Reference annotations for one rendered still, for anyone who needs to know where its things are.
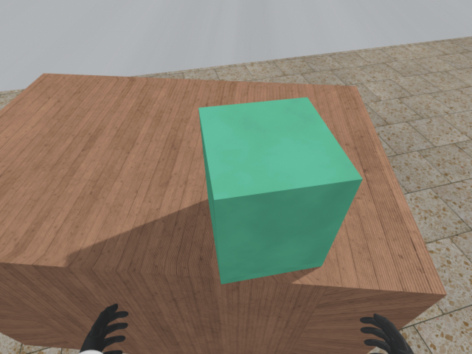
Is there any robot right hand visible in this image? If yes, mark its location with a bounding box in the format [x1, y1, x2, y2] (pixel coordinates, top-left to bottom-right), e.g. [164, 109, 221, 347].
[360, 313, 414, 354]

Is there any carton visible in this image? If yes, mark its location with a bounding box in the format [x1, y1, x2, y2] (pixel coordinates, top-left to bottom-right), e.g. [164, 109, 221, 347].
[198, 97, 363, 284]

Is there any robot left hand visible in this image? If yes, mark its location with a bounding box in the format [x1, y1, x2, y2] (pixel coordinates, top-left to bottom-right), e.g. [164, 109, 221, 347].
[80, 304, 128, 354]

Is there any pedestal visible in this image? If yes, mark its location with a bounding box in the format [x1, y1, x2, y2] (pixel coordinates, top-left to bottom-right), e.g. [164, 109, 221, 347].
[0, 73, 447, 354]

